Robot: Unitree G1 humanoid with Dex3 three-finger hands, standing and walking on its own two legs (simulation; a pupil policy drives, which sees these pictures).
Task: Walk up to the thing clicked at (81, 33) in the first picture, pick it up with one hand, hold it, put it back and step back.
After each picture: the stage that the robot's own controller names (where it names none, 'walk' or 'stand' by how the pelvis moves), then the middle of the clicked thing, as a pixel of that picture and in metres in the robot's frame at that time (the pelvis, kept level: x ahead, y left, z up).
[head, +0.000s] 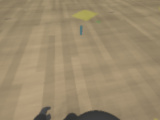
stand; (81, 30) +2.10 +0.36 -0.65
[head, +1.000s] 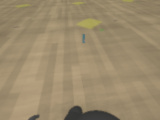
walk; (83, 38) +1.97 +0.38 -0.65
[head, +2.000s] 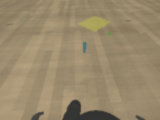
walk; (84, 47) +1.37 +0.25 -0.65
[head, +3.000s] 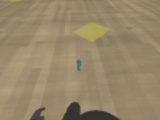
walk; (78, 65) +0.88 +0.25 -0.65
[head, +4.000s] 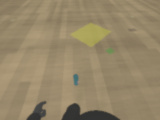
walk; (76, 80) +0.56 +0.20 -0.62
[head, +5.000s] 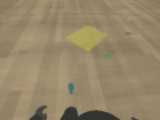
stand; (71, 89) +0.44 +0.21 -0.63
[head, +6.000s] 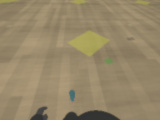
stand; (72, 95) +0.39 +0.19 -0.64
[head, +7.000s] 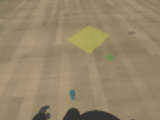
stand; (73, 95) +0.35 +0.20 -0.65
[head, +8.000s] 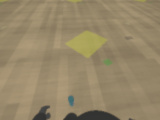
stand; (71, 101) +0.31 +0.19 -0.66
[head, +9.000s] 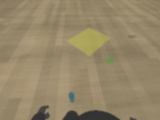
stand; (71, 97) +0.33 +0.19 -0.65
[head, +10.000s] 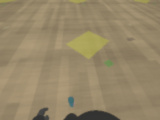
stand; (71, 102) +0.31 +0.19 -0.66
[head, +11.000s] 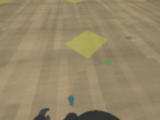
stand; (71, 101) +0.32 +0.20 -0.66
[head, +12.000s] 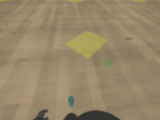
stand; (71, 101) +0.31 +0.18 -0.66
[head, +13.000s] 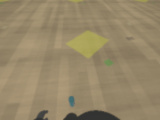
stand; (71, 101) +0.31 +0.18 -0.66
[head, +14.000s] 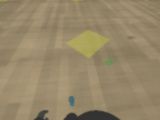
stand; (72, 101) +0.30 +0.19 -0.66
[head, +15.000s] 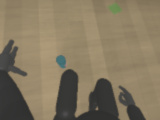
go down; (62, 62) +0.37 +0.25 -0.31
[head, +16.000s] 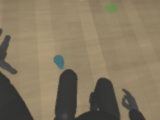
go down; (60, 63) +0.37 +0.28 -0.28
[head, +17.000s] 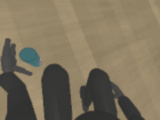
close in; (33, 59) +0.33 +0.33 -0.17
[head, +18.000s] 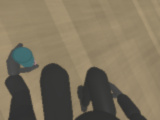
close; (27, 60) +0.33 +0.33 -0.15
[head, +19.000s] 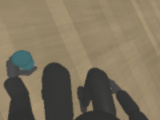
lift; (27, 63) +0.31 +0.33 -0.14
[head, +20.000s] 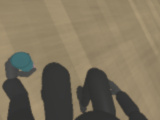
lift; (26, 65) +0.30 +0.34 -0.15
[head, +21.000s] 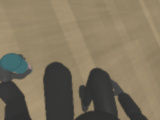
lift; (20, 66) +0.27 +0.37 -0.15
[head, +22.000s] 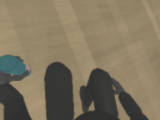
lift; (18, 68) +0.26 +0.38 -0.15
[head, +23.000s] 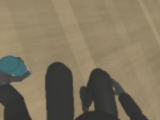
lift; (19, 69) +0.25 +0.38 -0.15
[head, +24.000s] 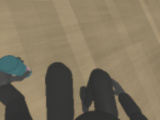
lift; (19, 69) +0.26 +0.38 -0.15
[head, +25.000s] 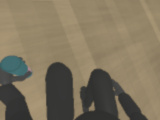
lift; (20, 69) +0.26 +0.37 -0.15
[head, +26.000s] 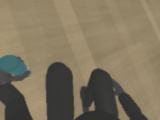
lift; (19, 69) +0.26 +0.38 -0.15
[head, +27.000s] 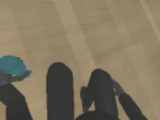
lift; (19, 69) +0.25 +0.38 -0.15
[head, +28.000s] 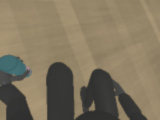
lift; (19, 68) +0.25 +0.38 -0.15
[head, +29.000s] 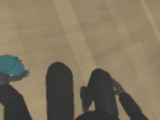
lift; (17, 69) +0.25 +0.39 -0.15
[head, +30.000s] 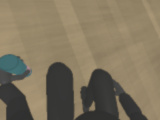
lift; (19, 68) +0.26 +0.38 -0.15
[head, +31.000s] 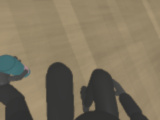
lift; (17, 68) +0.25 +0.39 -0.15
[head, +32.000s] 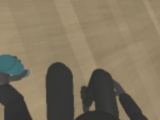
lift; (16, 68) +0.25 +0.39 -0.15
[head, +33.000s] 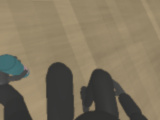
lift; (16, 68) +0.25 +0.39 -0.15
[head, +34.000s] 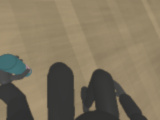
lift; (19, 68) +0.26 +0.39 -0.15
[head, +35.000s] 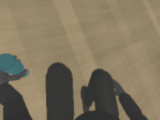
lift; (16, 68) +0.26 +0.40 -0.15
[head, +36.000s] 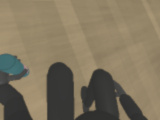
lift; (16, 68) +0.25 +0.40 -0.15
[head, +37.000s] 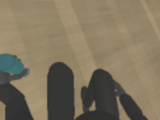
lift; (17, 68) +0.26 +0.40 -0.15
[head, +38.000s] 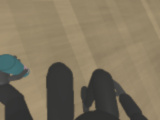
lift; (16, 68) +0.26 +0.40 -0.15
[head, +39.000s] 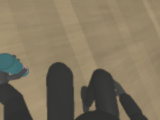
lift; (15, 67) +0.26 +0.40 -0.15
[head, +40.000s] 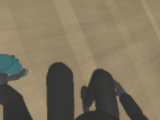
lift; (14, 68) +0.25 +0.40 -0.15
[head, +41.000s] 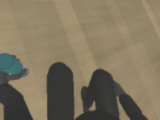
lift; (15, 68) +0.25 +0.40 -0.15
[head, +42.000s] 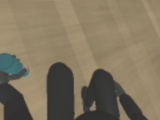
lift; (15, 67) +0.25 +0.40 -0.15
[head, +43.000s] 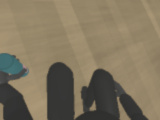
lift; (15, 67) +0.26 +0.40 -0.15
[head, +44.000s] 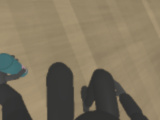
lift; (14, 68) +0.25 +0.40 -0.15
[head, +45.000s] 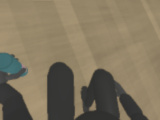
lift; (14, 67) +0.26 +0.41 -0.15
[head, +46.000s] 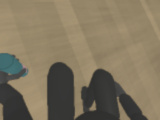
lift; (15, 67) +0.25 +0.40 -0.15
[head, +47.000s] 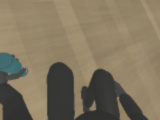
lift; (14, 67) +0.26 +0.41 -0.15
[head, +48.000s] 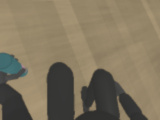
lift; (14, 67) +0.25 +0.41 -0.15
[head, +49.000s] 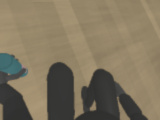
lift; (14, 67) +0.26 +0.41 -0.15
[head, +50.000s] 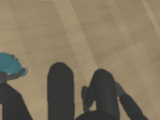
lift; (14, 67) +0.25 +0.41 -0.15
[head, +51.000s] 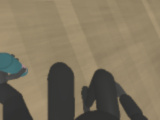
lift; (14, 67) +0.25 +0.41 -0.15
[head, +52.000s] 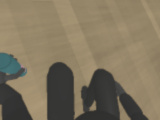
lift; (13, 67) +0.26 +0.41 -0.15
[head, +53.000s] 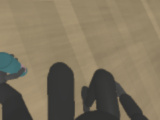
lift; (14, 67) +0.26 +0.41 -0.15
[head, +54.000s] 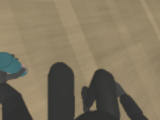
lift; (14, 67) +0.26 +0.41 -0.15
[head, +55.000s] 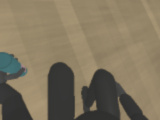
lift; (13, 67) +0.25 +0.41 -0.15
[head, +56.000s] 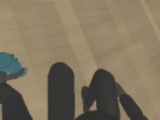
lift; (14, 67) +0.25 +0.41 -0.15
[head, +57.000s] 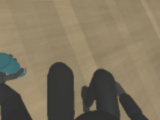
lift; (12, 67) +0.25 +0.41 -0.15
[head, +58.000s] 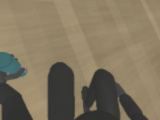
lift; (13, 67) +0.25 +0.41 -0.15
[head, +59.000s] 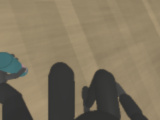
lift; (14, 67) +0.25 +0.41 -0.15
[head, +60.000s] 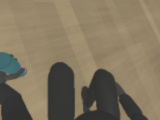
lift; (13, 67) +0.25 +0.41 -0.15
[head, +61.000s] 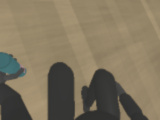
lift; (12, 67) +0.25 +0.41 -0.15
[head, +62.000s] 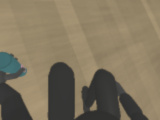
lift; (13, 67) +0.25 +0.41 -0.15
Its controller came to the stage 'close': yes
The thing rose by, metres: 0.00
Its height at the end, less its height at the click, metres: +0.00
